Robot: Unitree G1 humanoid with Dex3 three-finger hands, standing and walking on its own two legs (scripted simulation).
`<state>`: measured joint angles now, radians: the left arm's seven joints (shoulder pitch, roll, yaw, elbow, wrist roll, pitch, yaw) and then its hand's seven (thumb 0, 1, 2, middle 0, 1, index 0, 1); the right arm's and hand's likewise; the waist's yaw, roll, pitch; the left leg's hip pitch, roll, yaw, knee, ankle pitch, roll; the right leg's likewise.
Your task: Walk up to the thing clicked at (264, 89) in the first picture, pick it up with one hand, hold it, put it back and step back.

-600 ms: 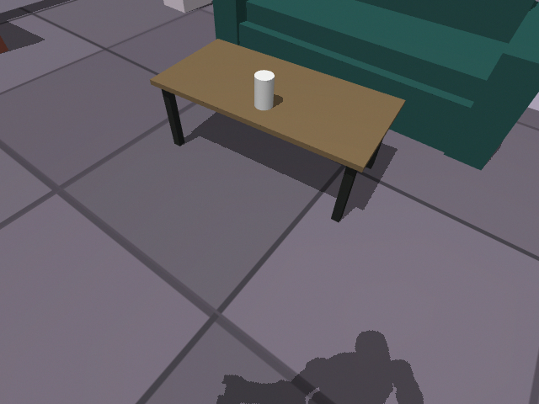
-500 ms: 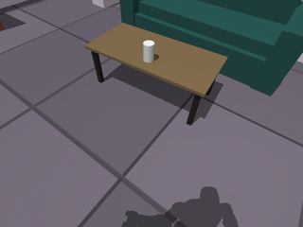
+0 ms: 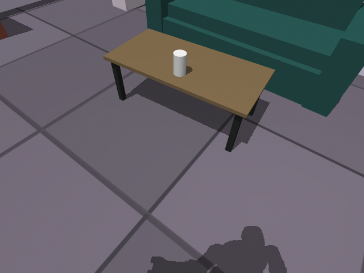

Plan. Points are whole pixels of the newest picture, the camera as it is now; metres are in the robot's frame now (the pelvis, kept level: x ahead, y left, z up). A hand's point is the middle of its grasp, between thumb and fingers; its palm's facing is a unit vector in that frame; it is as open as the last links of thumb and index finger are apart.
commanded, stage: stand
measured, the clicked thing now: (179, 63) +1.33 +0.03 -0.31
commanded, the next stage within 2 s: walk up in 0.52 s
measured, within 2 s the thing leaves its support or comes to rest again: neither
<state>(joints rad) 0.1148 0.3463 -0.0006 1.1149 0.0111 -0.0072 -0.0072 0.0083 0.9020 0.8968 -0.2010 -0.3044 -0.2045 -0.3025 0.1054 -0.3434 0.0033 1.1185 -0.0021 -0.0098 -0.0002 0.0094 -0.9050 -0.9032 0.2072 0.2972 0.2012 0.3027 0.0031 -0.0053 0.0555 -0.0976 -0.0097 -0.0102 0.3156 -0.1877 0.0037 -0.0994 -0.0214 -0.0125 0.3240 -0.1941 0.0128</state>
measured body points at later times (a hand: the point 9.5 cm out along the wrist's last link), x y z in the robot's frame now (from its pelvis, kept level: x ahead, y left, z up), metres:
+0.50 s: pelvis +0.00 +0.00 +0.00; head +0.01 +0.00 +0.45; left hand +0.07 +0.30 -0.13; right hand +0.08 -0.30 -0.13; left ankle -0.01 +0.12 -0.75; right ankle -0.01 -0.13 -0.75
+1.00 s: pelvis +0.11 +0.10 -0.02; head +0.13 +0.11 +0.43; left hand +0.13 +0.44 -0.14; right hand +0.20 -0.22 -0.12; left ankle +0.14 +0.21 -0.75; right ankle +0.08 -0.06 -0.68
